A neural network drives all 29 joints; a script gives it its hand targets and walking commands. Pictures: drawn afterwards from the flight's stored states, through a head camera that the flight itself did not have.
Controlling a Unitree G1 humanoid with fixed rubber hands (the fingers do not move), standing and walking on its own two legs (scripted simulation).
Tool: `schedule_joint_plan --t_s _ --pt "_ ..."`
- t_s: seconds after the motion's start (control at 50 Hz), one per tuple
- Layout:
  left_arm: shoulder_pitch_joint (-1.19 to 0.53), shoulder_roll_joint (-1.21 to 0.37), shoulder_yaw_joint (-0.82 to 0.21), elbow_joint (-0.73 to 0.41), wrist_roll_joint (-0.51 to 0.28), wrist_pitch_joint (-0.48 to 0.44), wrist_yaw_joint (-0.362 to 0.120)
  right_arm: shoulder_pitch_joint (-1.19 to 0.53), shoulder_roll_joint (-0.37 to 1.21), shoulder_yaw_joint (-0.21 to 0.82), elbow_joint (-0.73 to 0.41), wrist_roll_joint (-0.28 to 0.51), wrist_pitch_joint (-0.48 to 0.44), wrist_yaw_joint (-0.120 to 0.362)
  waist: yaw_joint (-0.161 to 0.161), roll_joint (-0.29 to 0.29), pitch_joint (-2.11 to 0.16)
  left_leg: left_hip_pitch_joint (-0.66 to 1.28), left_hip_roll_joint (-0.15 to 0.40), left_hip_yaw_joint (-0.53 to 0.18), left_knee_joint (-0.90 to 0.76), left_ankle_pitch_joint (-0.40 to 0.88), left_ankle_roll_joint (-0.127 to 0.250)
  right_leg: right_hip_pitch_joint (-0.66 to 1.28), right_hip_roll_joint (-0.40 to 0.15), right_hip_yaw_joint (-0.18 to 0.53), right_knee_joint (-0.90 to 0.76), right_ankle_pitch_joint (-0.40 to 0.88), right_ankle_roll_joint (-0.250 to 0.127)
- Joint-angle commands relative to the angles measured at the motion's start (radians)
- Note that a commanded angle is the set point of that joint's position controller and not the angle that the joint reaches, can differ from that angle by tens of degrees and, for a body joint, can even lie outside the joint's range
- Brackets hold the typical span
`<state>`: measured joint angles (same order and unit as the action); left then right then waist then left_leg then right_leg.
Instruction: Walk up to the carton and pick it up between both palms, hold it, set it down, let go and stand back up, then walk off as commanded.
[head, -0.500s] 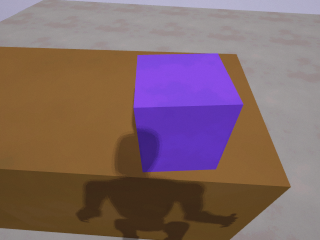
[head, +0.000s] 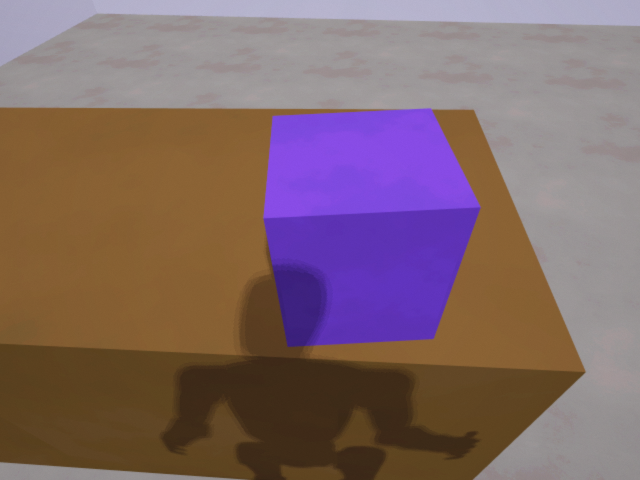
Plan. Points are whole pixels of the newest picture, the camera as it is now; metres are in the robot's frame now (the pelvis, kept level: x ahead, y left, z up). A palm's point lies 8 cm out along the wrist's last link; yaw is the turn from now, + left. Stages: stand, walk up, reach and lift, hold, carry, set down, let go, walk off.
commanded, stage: stand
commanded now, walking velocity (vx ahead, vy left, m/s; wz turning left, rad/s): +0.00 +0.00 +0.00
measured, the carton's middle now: (356, 232) +0.43 -0.02 +0.10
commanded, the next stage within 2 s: walk off in 0.78 s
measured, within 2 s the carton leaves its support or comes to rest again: neither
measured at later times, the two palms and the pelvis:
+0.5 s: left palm out of the picture +0.05 +0.31 -0.10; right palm out of the picture +0.08 -0.29 -0.11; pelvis +0.00 +0.00 +0.00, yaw +0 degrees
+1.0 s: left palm out of the picture +0.03 +0.31 -0.10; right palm out of the picture +0.06 -0.29 -0.11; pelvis -0.02 +0.00 +0.00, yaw +0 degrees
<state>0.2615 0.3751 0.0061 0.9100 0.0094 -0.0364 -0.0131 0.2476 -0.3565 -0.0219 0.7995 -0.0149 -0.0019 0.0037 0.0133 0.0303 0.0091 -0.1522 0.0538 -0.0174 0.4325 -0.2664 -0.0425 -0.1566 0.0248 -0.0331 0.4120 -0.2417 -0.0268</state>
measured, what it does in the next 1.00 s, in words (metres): stands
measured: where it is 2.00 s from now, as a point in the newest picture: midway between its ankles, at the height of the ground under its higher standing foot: outside the picture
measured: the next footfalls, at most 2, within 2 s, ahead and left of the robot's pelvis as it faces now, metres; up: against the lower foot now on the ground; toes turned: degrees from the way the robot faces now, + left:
left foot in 1.26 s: -0.06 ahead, +0.15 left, +0.00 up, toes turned +0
right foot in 1.82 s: -0.12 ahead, -0.09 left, +0.00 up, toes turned +3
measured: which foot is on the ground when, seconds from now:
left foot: down 0.00-1.00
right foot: down 0.00-1.00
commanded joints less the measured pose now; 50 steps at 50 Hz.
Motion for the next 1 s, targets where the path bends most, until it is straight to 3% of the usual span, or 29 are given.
schedule_joint_plan --t_s 0.0,0.04,0.06,0.14,0.2,0.26,0.28,0.36,0.38,0.4,0.42,0.44,0.48,0.52,0.54,0.58,0.6,0.66,0.74,0.76,0.78,0.8,0.86,0.88,0.9,0.92,0.94,0.96,0.98 --pt "-0.078 0.203 0.049 -0.002 0.007 -0.027 0.014 -0.026 -0.224 -0.035 0.011 0.005 -0.016 -0.008 -0.009 0.031 -0.069 0.043 0.083 -0.046 -0.052 0.216 0.083 0.015 -0.144 0.116 -0.085 0.228 -0.005" --pt "-0.085 0.217 0.047 -0.003 0.013 -0.029 0.018 -0.011 -0.212 -0.029 0.006 0.004 -0.017 -0.008 -0.027 0.032 -0.049 0.012 0.067 -0.042 -0.054 0.141 0.075 0.006 -0.144 0.113 -0.087 0.243 -0.013" --pt "-0.1 0.22 0.048 0.002 0.03 -0.029 0.021 -0.037 -0.186 -0.037 0.011 0.01 -0.021 -0.003 -0.02 -0.043 -0.045 0.0 0.074 -0.045 -0.049 0.15 0.071 0.02 -0.146 0.098 -0.076 0.248 -0.01" --pt "-0.059 0.214 0.047 0.026 0.018 -0.027 0.014 -0.009 -0.213 -0.037 0.028 -0.002 -0.02 -0.008 -0.007 -0.007 -0.032 0.04 0.055 -0.028 -0.047 0.182 0.072 -0.005 -0.16 0.135 -0.106 0.169 -0.003" --pt "-0.097 0.235 0.058 0.004 0.012 -0.018 0.025 -0.005 -0.192 -0.022 0.04 0.0 -0.018 -0.009 -0.02 -0.035 -0.033 0.002 0.07 -0.044 -0.066 0.199 0.071 0.022 -0.147 0.106 -0.078 0.25 -0.007" --pt "-0.08 0.188 0.038 0.018 0.008 -0.024 0.025 -0.025 -0.202 -0.03 0.038 0.01 -0.024 -0.008 -0.018 0.05 -0.059 0.011 0.072 -0.033 -0.051 0.225 0.069 0.052 -0.144 0.114 -0.08 0.26 -0.003" --pt "-0.062 0.228 0.047 0.027 0.004 -0.023 0.02 -0.013 -0.212 -0.025 0.04 0.009 -0.02 -0.007 0.001 -0.045 -0.088 0.046 0.072 -0.032 -0.038 0.231 0.065 0.055 -0.156 0.107 -0.089 0.27 0.012" --pt "-0.065 0.189 0.038 0.012 0.006 -0.028 0.013 -0.017 -0.232 -0.032 0.05 0.007 -0.025 -0.003 -0.004 0.057 -0.068 0.033 0.075 -0.03 -0.042 0.232 0.083 0.057 -0.157 0.116 -0.095 0.336 -0.02" --pt "-0.075 0.217 0.046 0.024 0.013 -0.033 0.014 -0.035 -0.175 -0.027 0.049 0.011 -0.025 -0.007 -0.015 -0.006 -0.072 0.06 0.076 -0.027 -0.053 0.242 0.077 0.048 -0.149 0.102 -0.082 0.34 -0.021" --pt "-0.097 0.193 0.039 0.013 0.007 -0.032 0.01 -0.029 -0.212 -0.026 0.038 0.005 -0.025 -0.011 -0.019 0.023 -0.097 0.062 0.091 -0.037 -0.06 0.267 0.077 0.059 -0.15 0.098 -0.07 0.339 -0.014" --pt "-0.128 0.19 0.036 0.013 0.007 -0.027 0.011 -0.029 -0.226 -0.036 0.039 0.006 -0.02 -0.017 -0.031 -0.007 -0.07 0.049 0.08 -0.042 -0.066 0.273 0.072 0.067 -0.138 0.088 -0.061 0.326 -0.009" --pt "-0.104 0.202 0.042 0.019 0.011 -0.021 0.019 -0.043 -0.226 -0.031 0.037 0.005 -0.02 -0.013 -0.01 -0.053 -0.056 0.061 0.081 -0.055 -0.061 0.29 0.079 0.034 -0.133 0.085 -0.077 0.339 -0.006" --pt "-0.089 0.208 0.045 0.015 0.004 -0.018 0.022 -0.05 -0.211 -0.026 0.046 -0.002 -0.022 -0.005 -0.013 0.017 -0.078 0.061 0.08 -0.029 -0.06 0.269 0.074 0.056 -0.139 0.081 -0.079 0.309 -0.001" --pt "-0.084 0.225 0.05 0.031 0.005 -0.018 0.021 -0.027 -0.18 -0.015 0.055 0.012 -0.022 -0.002 -0.028 0.033 -0.065 0.058 0.075 -0.025 -0.071 0.283 0.058 0.024 -0.143 0.08 -0.065 0.322 0.002" --pt "-0.079 0.234 0.047 0.037 0.003 -0.015 0.02 -0.024 -0.192 -0.024 0.055 0.017 -0.025 -0.004 -0.012 -0.031 -0.067 0.063 0.083 -0.04 -0.076 0.259 0.066 0.034 -0.132 0.08 -0.075 0.271 0.0" --pt "-0.074 0.223 0.045 0.046 0.007 -0.021 0.015 -0.057 -0.205 -0.026 0.05 0.013 -0.024 -0.011 -0.01 0.051 -0.06 0.061 0.088 -0.045 -0.055 0.28 0.08 0.01 -0.148 0.114 -0.077 0.265 -0.009" --pt "-0.065 0.221 0.051 0.035 0.006 -0.018 0.017 -0.033 -0.223 -0.02 0.054 0.006 -0.022 -0.009 -0.002 -0.037 -0.052 0.074 0.087 -0.034 -0.067 0.232 0.065 0.002 -0.141 0.094 -0.091 0.243 -0.008" --pt "-0.105 0.18 0.035 0.042 0.006 -0.019 0.018 -0.055 -0.216 -0.023 0.06 -0.002 -0.023 -0.008 -0.007 0.016 -0.057 0.024 0.073 -0.035 -0.063 0.219 0.068 0.051 -0.141 0.098 -0.087 0.267 0.004" --pt "-0.075 0.24 0.042 0.059 0.009 -0.014 0.02 -0.022 -0.172 -0.009 0.078 0.011 -0.018 -0.003 -0.027 0.003 -0.018 0.027 0.075 -0.052 -0.105 0.109 0.068 -0.008 -0.146 0.119 -0.109 0.152 -0.006" --pt "-0.069 0.213 0.044 0.055 0.006 -0.022 0.016 -0.032 -0.185 -0.008 0.084 0.004 -0.025 -0.008 -0.004 0.039 0.012 0.011 0.083 -0.069 -0.115 0.109 0.069 -0.013 -0.148 0.118 -0.111 0.129 -0.004" --pt "-0.097 0.208 0.031 0.051 0.012 -0.019 0.024 -0.066 -0.182 -0.01 0.069 0.015 -0.021 -0.004 -0.016 -0.025 0.007 0.014 0.086 -0.069 -0.104 0.098 0.065 -0.034 -0.136 0.111 -0.111 0.121 -0.009" --pt "-0.097 0.199 0.036 0.057 0.004 -0.017 0.015 -0.037 -0.196 -0.01 0.076 0.01 -0.02 -0.008 -0.006 0.016 -0.014 0.015 0.068 -0.052 -0.088 0.09 0.067 -0.012 -0.149 0.138 -0.128 0.08 -0.01" --pt "-0.108 0.233 0.038 0.064 0.017 -0.019 0.02 -0.043 -0.201 -0.012 0.082 -0.008 -0.016 0.002 -0.011 -0.055 0.059 -0.008 0.081 -0.073 -0.134 0.047 0.074 -0.05 -0.142 0.123 -0.127 0.043 -0.008" --pt "-0.105 0.219 0.035 0.058 0.011 -0.025 0.019 -0.06 -0.182 -0.017 0.084 0.006 -0.013 0.004 -0.008 0.006 0.029 -0.015 0.074 -0.06 -0.133 0.034 0.072 -0.052 -0.145 0.148 -0.144 -0.019 -0.011" --pt "-0.07 0.193 0.034 0.069 0.007 -0.018 0.009 -0.08 -0.202 -0.014 0.075 -0.001 -0.019 0.001 0.013 -0.012 0.079 -0.012 0.076 -0.047 -0.109 0.031 0.07 -0.094 -0.149 0.143 -0.164 -0.06 -0.004" --pt "-0.089 0.206 0.035 0.065 0.017 -0.022 0.006 -0.036 -0.196 -0.019 0.091 0.005 -0.019 0.001 -0.009 -0.03 0.04 -0.003 0.063 -0.048 -0.11 0.024 0.065 -0.074 -0.152 0.154 -0.159 -0.033 -0.021" --pt "-0.089 0.189 0.033 0.064 0.015 -0.018 0.006 -0.066 -0.223 -0.025 0.083 0.0 -0.025 0.0 0.015 -0.033 0.044 0.001 0.076 -0.058 -0.095 0.044 0.071 -0.055 -0.145 0.149 -0.165 -0.01 -0.014" --pt "-0.089 0.269 0.077 -0.01 -0.014 0.006 0.012 -0.037 -0.248 -0.072 0.075 0.014 0.001 -0.003 -0.022 -0.069 0.122 -0.108 0.054 -0.078 0.042 0.224 0.082 -0.117 -0.159 0.15 -0.042 0.336 -0.027" --pt "-0.071 0.258 0.078 -0.032 -0.016 0.011 0.02 -0.028 -0.241 -0.077 0.067 0.008 0.01 -0.004 -0.009 -0.059 0.082 -0.121 0.037 -0.042 0.086 0.198 0.092 -0.105 -0.19 0.171 -0.025 0.395 -0.061"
